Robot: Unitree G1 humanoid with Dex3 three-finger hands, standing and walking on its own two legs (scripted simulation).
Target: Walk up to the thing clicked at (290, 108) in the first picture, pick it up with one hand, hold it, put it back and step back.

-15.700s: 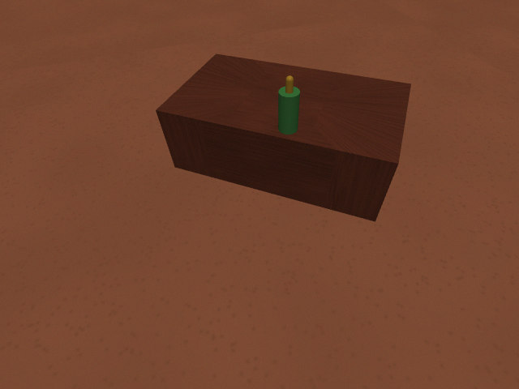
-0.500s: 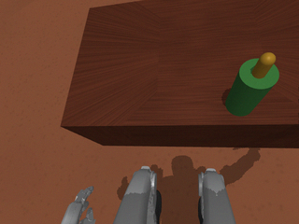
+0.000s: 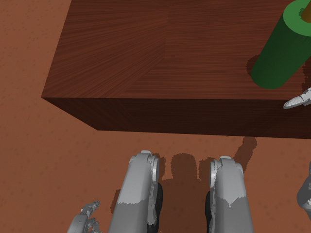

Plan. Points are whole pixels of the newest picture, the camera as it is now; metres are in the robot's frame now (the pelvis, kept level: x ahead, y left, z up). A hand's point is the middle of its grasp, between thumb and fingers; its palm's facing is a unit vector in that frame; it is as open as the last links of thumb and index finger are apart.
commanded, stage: close in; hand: right
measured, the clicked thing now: (293, 40) +0.52 -0.24 +0.07
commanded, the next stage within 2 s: rest palm in 0.26 s
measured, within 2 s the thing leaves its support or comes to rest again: leaves its support in 1.68 s
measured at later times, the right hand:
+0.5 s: hand (289, 64) +0.50 -0.25 +0.03, palm faces +0.20 +0.98 +0.01, open 17.3 cm
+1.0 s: hand (287, 59) +0.51 -0.25 +0.03, palm faces +0.22 +0.98 +0.00, open 13.9 cm
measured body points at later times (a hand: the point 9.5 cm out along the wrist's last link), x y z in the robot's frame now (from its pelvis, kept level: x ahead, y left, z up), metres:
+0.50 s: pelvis +0.02 +0.00 +0.02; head +0.22 -0.03 +0.42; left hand +0.14 +0.28 -0.10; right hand +0.48 -0.30 +0.03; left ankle +0.10 +0.13 -0.41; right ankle +0.08 -0.12 -0.41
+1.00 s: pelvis +0.01 +0.00 +0.01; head +0.22 -0.04 +0.41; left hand +0.12 +0.27 -0.11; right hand +0.49 -0.30 +0.03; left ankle +0.10 +0.13 -0.41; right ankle +0.08 -0.12 -0.41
